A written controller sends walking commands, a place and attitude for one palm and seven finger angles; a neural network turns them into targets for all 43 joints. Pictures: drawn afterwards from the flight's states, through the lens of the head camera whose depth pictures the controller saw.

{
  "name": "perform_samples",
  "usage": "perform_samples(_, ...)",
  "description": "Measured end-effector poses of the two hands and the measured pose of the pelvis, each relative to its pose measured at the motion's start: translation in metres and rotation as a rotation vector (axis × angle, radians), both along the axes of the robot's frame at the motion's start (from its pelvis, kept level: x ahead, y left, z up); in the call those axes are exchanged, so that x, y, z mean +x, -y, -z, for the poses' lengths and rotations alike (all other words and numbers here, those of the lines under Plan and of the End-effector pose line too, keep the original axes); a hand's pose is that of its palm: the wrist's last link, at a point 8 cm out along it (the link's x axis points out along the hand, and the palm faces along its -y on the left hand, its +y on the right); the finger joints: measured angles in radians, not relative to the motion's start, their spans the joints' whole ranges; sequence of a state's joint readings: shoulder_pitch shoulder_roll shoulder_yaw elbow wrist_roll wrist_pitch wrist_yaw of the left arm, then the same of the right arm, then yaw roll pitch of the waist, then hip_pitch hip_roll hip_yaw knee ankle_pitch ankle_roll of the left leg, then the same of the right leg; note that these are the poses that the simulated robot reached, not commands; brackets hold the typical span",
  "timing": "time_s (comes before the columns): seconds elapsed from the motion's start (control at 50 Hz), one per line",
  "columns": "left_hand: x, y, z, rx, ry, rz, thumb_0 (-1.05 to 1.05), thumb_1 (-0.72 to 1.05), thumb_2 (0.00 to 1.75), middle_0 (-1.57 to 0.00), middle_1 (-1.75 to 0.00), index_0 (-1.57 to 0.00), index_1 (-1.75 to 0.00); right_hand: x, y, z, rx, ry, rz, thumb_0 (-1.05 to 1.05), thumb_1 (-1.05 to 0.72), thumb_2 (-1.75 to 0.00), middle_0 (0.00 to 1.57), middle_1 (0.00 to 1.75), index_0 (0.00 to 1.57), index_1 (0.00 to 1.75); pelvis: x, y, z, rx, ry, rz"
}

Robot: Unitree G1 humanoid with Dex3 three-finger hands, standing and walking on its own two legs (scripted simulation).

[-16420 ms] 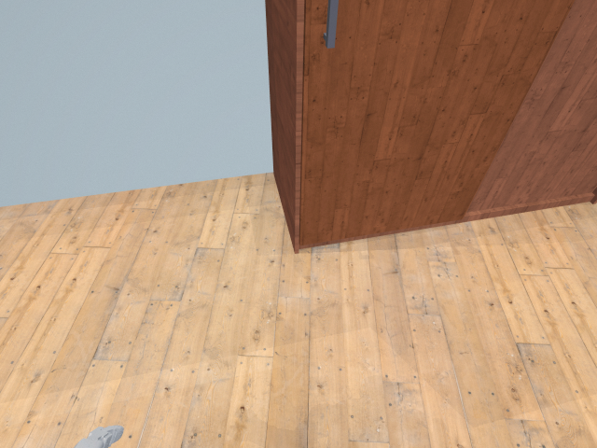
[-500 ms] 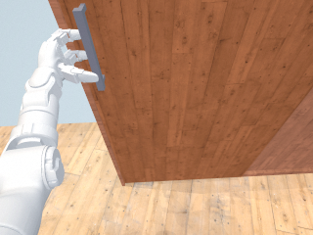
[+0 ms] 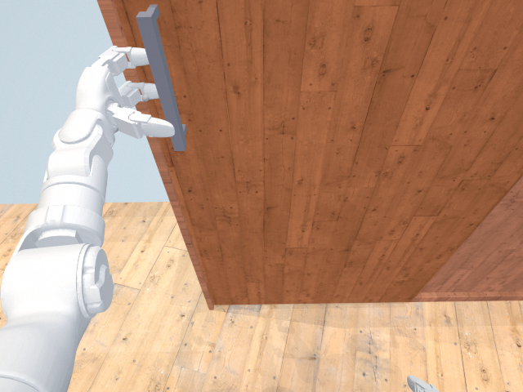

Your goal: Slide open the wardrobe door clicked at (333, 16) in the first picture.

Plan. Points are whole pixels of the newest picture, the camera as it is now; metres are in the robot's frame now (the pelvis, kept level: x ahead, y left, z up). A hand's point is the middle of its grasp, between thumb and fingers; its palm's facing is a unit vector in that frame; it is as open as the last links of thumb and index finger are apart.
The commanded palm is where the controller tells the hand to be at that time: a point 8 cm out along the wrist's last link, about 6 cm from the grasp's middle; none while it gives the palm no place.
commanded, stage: move the hooked fingers beside the handle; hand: left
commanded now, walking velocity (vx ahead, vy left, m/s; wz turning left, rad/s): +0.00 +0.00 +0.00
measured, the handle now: (168, 85) +0.51 +0.16 +0.22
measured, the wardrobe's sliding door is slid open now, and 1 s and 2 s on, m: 0.00 0.00 0.00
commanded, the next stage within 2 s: none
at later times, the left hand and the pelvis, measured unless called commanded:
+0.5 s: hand (139, 107) +0.46 +0.19 +0.21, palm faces +0.05 -1.00 -0.01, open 13.9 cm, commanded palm +0.43 +0.24 +0.21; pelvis +0.01 +0.00 +0.00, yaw -1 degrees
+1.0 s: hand (125, 109) +0.44 +0.20 +0.22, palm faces +0.04 -1.00 +0.00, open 14.0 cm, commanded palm +0.41 +0.26 +0.21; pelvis +0.02 +0.00 +0.00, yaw -1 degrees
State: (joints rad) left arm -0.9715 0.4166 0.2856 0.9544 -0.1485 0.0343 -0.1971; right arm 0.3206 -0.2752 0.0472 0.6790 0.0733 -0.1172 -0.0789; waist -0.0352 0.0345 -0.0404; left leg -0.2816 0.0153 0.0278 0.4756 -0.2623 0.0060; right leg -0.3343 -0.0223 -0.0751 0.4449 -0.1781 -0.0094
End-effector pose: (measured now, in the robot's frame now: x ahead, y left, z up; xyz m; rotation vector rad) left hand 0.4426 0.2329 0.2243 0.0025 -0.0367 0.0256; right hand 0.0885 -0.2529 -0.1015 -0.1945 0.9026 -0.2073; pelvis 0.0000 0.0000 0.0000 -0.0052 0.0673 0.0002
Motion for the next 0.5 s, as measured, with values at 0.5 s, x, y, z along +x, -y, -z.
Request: perform_samples(0.5,-0.006,-0.01,0.011,0.004,-0.016,-0.027,-0.01,-0.5,0.3,-0.33,-1.21,-0.32,-1.21,0.002,0.007,-0.002,0.001,0.003,0.036,0.01,-0.91,-0.9,0.21,0.3,0.2,0.3,0.007,0.003,-0.001,0.0,0.011,0.022)
